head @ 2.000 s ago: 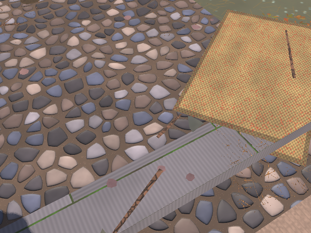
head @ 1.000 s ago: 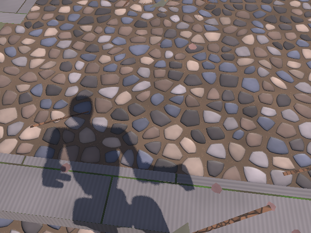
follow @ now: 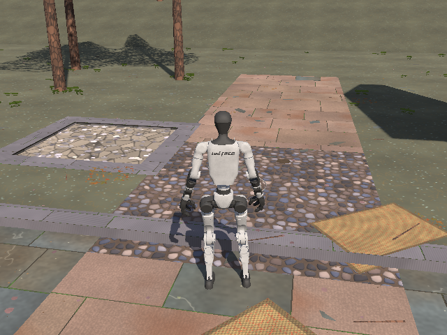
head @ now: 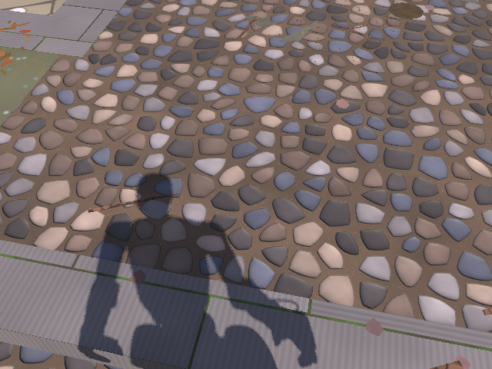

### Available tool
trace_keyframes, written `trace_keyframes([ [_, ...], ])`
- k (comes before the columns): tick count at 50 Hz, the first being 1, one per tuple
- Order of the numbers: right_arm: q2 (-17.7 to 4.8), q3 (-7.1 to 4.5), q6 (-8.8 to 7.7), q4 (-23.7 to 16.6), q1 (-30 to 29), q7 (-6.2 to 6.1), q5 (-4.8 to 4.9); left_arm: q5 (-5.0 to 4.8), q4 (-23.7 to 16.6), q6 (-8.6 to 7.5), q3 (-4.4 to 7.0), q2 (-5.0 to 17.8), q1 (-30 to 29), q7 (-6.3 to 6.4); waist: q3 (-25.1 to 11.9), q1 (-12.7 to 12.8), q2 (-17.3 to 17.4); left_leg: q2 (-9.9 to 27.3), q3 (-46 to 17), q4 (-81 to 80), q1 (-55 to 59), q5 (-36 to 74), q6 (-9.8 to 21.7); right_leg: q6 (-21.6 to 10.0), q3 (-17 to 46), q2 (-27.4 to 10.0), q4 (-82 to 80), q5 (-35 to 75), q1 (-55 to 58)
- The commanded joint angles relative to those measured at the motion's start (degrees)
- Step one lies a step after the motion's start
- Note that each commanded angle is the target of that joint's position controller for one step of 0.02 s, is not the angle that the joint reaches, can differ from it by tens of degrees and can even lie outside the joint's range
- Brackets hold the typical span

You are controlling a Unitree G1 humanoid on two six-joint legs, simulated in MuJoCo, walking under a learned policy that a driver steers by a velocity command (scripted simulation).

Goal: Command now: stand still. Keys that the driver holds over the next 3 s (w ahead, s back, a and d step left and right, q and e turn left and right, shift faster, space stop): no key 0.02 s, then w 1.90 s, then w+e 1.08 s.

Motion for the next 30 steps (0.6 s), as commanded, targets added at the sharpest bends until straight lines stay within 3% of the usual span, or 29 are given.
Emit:
trace_keyframes([
  [1,-6.8,-1.31,-0.57,-1.5,0.2,-0.27,0.08,-0.03,-1.1,-0.39,1.12,6.6,0.6,0.28,-1.5,-0.1,1.0,3.9,-3.4,-5.6,-1.6,13.1,1.0,-1.0,-1.2,0.6,-2.1,9.1,1.0],
  [2,-6.6,-1.23,-0.47,-0.8,1.0,-0.4,0.07,-0.01,-0.5,-0.31,0.92,5.9,1.4,0.32,-2.5,-0.1,1.5,3.6,-3.2,-6.5,-1.3,7.1,1.1,-1.0,-2.3,1.5,-1.8,5.0,1.4],
  [3,-6.8,-1.08,0.2,0.3,2.2,-0.62,-1.18,1.12,0.5,0.87,0.13,4.1,2.2,-0.87,-1.2,-0.6,2.5,6.1,-6.6,-9.6,-1.5,-0.9,1.9,-2.3,-0.8,0.3,-2.2,2.1,0.6],
  [4,-8.5,-1.71,0.79,0.8,2.7,-0.69,-1.09,1.3,0.2,1.28,0.26,4.0,1.6,-1.39,0.7,-0.9,4.0,6.1,-8.3,-11.2,-2.5,-11.4,3.1,-3.1,-2.8,2.3,0.7,-4.4,-1.2],
  [6,-10.7,-2.62,1.52,1.3,3.9,-0.4,-1.05,1.88,-1.0,1.32,0.21,3.9,0.0,-2.12,4.1,-1.8,7.9,9.6,-14.1,-15.2,-3.4,-26.5,6.1,-4.5,-5.7,4.6,6.9,-11.8,-7.8],
  [8,-10.9,-3.04,1.39,1.9,5.2,-0.07,-0.78,2.13,-1.9,0.53,-0.11,2.7,-0.4,-2.55,6.8,-2.0,9.4,13.4,-18.8,-17.4,-6.1,-30.8,8.7,-6.1,-6.5,3.9,9.7,-11.8,-8.9],
  [10,-9.6,-2.93,0.89,1.7,2.9,0.24,-0.77,1.77,-0.9,-0.8,-0.4,1.4,3.8,-2.73,6.6,0.7,8.8,12.5,-16.9,-14.9,-10.0,-27.6,8.4,-8.1,-6.3,3.5,4.8,-9.7,-2.1],
  [11,-8.4,-2.71,0.56,0.2,-1.7,0.31,-0.77,1.5,0.9,-1.42,-0.2,2.1,9.2,-2.62,6.2,3.8,6.4,9.6,-12.3,-10.5,-12.6,-23.6,6.8,-9.4,-4.6,3.3,-0.5,-9.6,2.8],
  [12,-5.6,-1.97,-0.13,-2.1,-6.4,0.49,-0.45,1.61,2.8,-2.05,0.69,5.3,14.6,-2.19,6.3,5.9,-2.5,4.0,-5.2,0.1,-18.0,-16.8,4.3,-11.8,6.7,-1.9,-8.0,-16.5,7.4],
  [13,-2.9,-1.38,-1.12,-3.7,-8.1,0.82,-1.02,1.27,4.9,-2.37,2.27,10.4,21.1,-1.87,5.9,7.3,-14.3,-1.5,3.3,15.2,-27.0,-11.9,2.2,-15.5,23.8,-11.3,-17.5,-24.0,15.1],
  [14,-5.2,-1.86,-1.85,-4.4,-8.3,0.92,-2.26,1.54,5.7,-2.36,2.74,11.4,22.4,-1.93,8.3,6.7,-13.7,-0.5,2.4,23.8,-33.5,-16.1,2.8,-18.0,31.4,-17.1,-19.0,-18.4,16.0],
  [15,-5.6,-2.06,-2.33,-3.3,-6.7,1.22,-2.16,1.59,4.2,-2.6,2.29,8.5,18.7,-2.02,8.7,4.0,-7.1,2.3,0.2,28.5,-33.7,-12.2,3.2,-18.2,27.9,-16.1,-17.6,-13.6,15.3],
  [16,-4.9,-1.99,-2.89,-2.4,-4.9,1.74,-1.64,1.53,3.0,-2.94,1.98,6.7,15.7,-2.06,7.2,2.2,-5.3,3.8,0.3,29.7,-32.7,-8.3,3.3,-17.4,23.8,-14.4,-17.5,-10.3,14.9],
  [18,-4.6,-1.95,-3.32,-2.3,-5.3,2.7,-1.78,1.38,1.9,-3.73,1.54,4.7,13.0,-2.1,5.2,1.1,-5.6,5.2,2.2,28.5,-30.6,-3.1,2.3,-16.0,15.9,-10.9,-18.5,-1.5,14.6],
  [20,-3.4,-1.58,-3.02,-3.2,-7.5,3.16,-1.89,1.25,2.7,-4.31,1.15,3.3,14.5,-2.01,4.1,1.3,-6.0,4.7,4.6,25.0,-28.9,-0.9,1.0,-15.6,10.3,-9.0,-17.8,9.1,14.1],
  [23,-1.6,-0.69,-2.61,-5.5,-11.8,3.16,-1.53,0.96,3.4,-4.64,1.12,3.9,15.5,-1.69,3.9,1.5,-6.8,3.9,6.5,15.1,-23.2,1.4,0.3,-14.6,5.4,-8.0,-16.7,17.5,10.6],
  [25,-2.3,-0.76,-2.36,-5.9,-11.8,2.67,-1.05,0.98,3.1,-4.6,1.39,5.1,14.7,-1.8,3.4,0.6,-8.4,2.7,7.5,9.6,-15.7,3.4,1.2,-13.6,3.7,-8.2,-15.2,22.8,7.0],
  [26,-2.5,-0.92,-2.1,-5.2,-9.3,2.1,-0.9,0.93,3.2,-4.48,1.49,5.2,14.6,-1.84,2.4,-0.5,-9.1,2.1,8.0,8.7,-11.4,4.3,2.0,-13.3,3.3,-8.9,-13.1,26.1,5.8],
  [27,-2.8,-1.31,-2.02,-3.1,-3.3,1.49,-0.85,0.67,2.8,-4.5,1.44,5.1,13.8,-1.76,-0.1,-3.2,-8.0,0.6,8.5,7.6,-3.5,6.7,2.7,-12.9,2.3,-8.8,-7.9,34.1,3.9],
  [28,-4.4,-2.21,-2.23,-0.3,3.9,0.91,-1.08,0.3,2.4,-4.48,1.35,5.0,12.9,-1.85,-3.1,-6.6,-4.3,-0.7,8.7,4.4,5.0,8.1,3.5,-11.9,-0.2,-6.5,1.4,38.4,2.0],
  [29,-6.1,-3.15,-2.66,2.0,11.4,0.37,-1.65,0.02,1.9,-4.54,1.23,5.0,12.5,-2.15,-6.6,-9.7,-1.5,0.3,7.8,2.1,14.4,6.5,4.0,-11.0,-2.5,-3.5,13.3,35.7,-3.1],
  [30,-11.7,-4.42,-3.11,3.0,19.2,-0.24,-2.82,0.3,-0.2,-4.57,0.33,1.4,12.6,-2.43,-10.9,-11.3,8.3,16.5,-12.1,-4.9,22.3,-5.7,6.1,-9.2,-4.9,0.8,31.8,11.8,-12.9],
])
Next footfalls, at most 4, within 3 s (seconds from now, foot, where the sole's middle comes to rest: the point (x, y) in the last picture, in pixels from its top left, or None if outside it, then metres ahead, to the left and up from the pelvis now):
0.58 left None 0.29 0.07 -0.78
1.08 right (290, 316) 0.62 -0.08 -0.68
1.72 left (232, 212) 0.97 0.09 -0.68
2.24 right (303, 148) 1.26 -0.16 -0.68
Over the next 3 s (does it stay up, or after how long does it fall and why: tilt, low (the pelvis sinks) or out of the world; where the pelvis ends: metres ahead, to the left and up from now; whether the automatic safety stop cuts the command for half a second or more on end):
stays up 1.50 -0.12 0.11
